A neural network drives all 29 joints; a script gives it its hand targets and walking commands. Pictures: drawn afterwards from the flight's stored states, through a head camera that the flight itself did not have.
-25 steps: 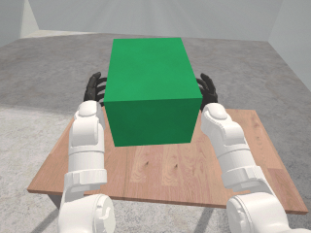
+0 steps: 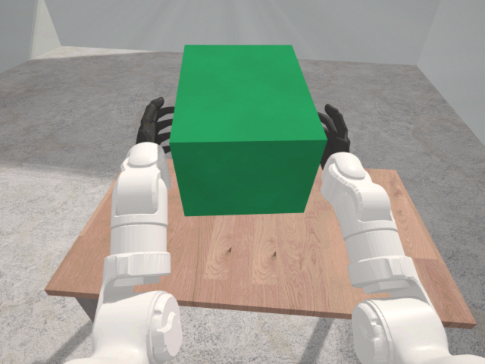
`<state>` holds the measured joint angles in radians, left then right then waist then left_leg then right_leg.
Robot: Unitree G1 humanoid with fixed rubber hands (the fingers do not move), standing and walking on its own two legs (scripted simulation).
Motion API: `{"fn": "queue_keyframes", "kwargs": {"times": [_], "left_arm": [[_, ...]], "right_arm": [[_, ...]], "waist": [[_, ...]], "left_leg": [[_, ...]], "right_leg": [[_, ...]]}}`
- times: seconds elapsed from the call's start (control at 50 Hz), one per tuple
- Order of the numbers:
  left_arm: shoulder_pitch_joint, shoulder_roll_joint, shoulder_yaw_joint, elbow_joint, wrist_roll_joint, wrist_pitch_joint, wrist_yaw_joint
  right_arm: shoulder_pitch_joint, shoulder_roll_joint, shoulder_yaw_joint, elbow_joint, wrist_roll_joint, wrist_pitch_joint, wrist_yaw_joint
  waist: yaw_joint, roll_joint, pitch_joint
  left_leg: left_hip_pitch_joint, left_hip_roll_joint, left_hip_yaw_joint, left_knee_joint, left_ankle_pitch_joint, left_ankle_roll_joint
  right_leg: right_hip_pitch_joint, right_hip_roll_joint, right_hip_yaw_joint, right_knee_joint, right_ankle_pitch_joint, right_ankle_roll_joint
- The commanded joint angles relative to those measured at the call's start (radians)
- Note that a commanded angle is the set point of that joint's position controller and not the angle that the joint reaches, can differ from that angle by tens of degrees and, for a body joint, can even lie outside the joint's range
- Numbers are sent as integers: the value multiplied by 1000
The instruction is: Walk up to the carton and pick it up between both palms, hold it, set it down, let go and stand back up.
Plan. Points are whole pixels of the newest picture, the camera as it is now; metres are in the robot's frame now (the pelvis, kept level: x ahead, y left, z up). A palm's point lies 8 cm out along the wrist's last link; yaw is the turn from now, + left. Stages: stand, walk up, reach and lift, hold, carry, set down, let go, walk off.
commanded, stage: hold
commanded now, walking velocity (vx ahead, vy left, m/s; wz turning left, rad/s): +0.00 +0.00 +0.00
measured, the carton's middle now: (241, 125) +0.44 +0.01 +0.23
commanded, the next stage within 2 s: none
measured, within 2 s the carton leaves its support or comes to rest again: neither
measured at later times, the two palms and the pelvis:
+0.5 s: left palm (141, 159) +0.36 +0.16 +0.22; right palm (326, 154) +0.37 -0.12 +0.21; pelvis +0.01 +0.00 +0.00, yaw +0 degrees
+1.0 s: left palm (149, 167) +0.36 +0.16 +0.20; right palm (328, 167) +0.36 -0.13 +0.19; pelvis +0.02 +0.00 +0.00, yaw +0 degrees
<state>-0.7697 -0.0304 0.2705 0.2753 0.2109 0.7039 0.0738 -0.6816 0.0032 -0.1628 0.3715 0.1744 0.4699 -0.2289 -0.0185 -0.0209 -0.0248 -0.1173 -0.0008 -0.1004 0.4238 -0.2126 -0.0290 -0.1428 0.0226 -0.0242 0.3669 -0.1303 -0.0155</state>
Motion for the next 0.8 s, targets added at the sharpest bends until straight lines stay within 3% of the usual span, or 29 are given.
{"fn": "queue_keyframes", "kwargs": {"times": [0.0,0.06,0.14,0.2,0.24,0.28,0.34,0.4,0.44,0.48,0.54,0.62,0.72,0.78], "left_arm": [[-486,-498,-272,19,39,-28,-257],[-574,-537,-371,-117,-37,-72,-256],[-816,-619,-610,-453,-214,-161,-199],[-955,-668,-783,-700,-344,-215,-137],[-947,-688,-855,-771,-391,-228,-105],[-874,-683,-880,-729,-400,-216,-82],[-734,-634,-798,-495,-333,-160,-86],[-590,-574,-562,-204,-162,-84,-155],[-513,-549,-431,-88,-58,-43,-209],[-468,-511,-338,-42,18,-14,-252],[-485,-491,-301,-50,39,-7,-285],[-619,-528,-394,-192,-56,-68,-272],[-891,-634,-681,-502,-272,-187,-168],[-913,-680,-817,-630,-369,-226,-112]], "right_arm": [[-822,531,406,-50,58,-33,132],[-814,588,452,-103,78,-61,121],[-855,676,581,-294,154,-101,105],[-840,718,664,-461,208,-120,100],[-795,724,687,-529,213,-124,105],[-766,699,683,-556,203,-121,106],[-755,635,624,-451,158,-90,101],[-727,583,498,-211,74,-50,108],[-728,549,431,-106,45,-35,111],[-717,509,401,-49,40,-14,110],[-709,495,388,-12,48,3,115],[-739,565,422,-70,65,-39,123],[-906,687,586,-358,138,-119,124],[-908,714,676,-546,180,-146,115]], "waist": [[-42,-5,-330],[-91,29,-448],[-136,113,-719],[-150,175,-878],[-154,199,-873],[-143,189,-801],[-112,117,-539],[-99,26,-230],[-100,-6,-148],[-85,-13,-155],[-80,3,-236],[-124,47,-411],[-129,122,-793],[-120,142,-944]], "left_leg": [[-64,-60,104,-163,47,27],[-68,-64,96,-153,123,3],[-1,-66,61,-63,338,-36],[70,-57,28,14,503,-68],[87,-53,16,33,540,-82],[72,-50,18,22,492,-81],[-19,-51,40,-56,262,-49],[-86,-53,75,-162,15,3],[-83,-56,91,-190,-30,22],[-69,-55,103,-185,-15,24],[-59,-56,108,-171,16,11],[-71,-59,96,-162,78,-12],[4,-57,59,-64,306,-39],[53,-51,33,6,436,-51]], "right_leg": [[307,-18,5,-98,-12,58],[405,-6,-5,-57,216,71],[459,23,-15,16,470,67],[411,42,-15,48,530,56],[337,46,-14,44,504,49],[287,45,-14,25,440,45],[265,28,-9,-22,292,50],[262,-8,-8,-84,110,65],[279,-23,-7,-107,52,66],[288,-28,4,-114,9,55],[295,-20,9,-108,-29,41],[370,-3,-7,-62,125,51],[402,27,-21,12,354,51],[357,42,-18,35,450,49]]}}
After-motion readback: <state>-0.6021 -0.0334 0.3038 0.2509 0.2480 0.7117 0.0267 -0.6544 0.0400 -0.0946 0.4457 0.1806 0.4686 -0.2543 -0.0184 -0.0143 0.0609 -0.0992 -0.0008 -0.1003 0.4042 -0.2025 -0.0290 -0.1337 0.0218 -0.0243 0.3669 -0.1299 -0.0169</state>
